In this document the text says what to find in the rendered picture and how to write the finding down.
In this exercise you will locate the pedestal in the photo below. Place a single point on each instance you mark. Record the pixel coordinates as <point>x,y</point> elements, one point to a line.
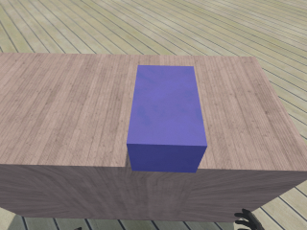
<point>64,124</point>

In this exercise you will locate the robot right hand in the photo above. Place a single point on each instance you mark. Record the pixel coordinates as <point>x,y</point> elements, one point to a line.
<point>253,223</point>

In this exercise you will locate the carton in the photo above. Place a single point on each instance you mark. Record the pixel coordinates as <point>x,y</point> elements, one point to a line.
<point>166,130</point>

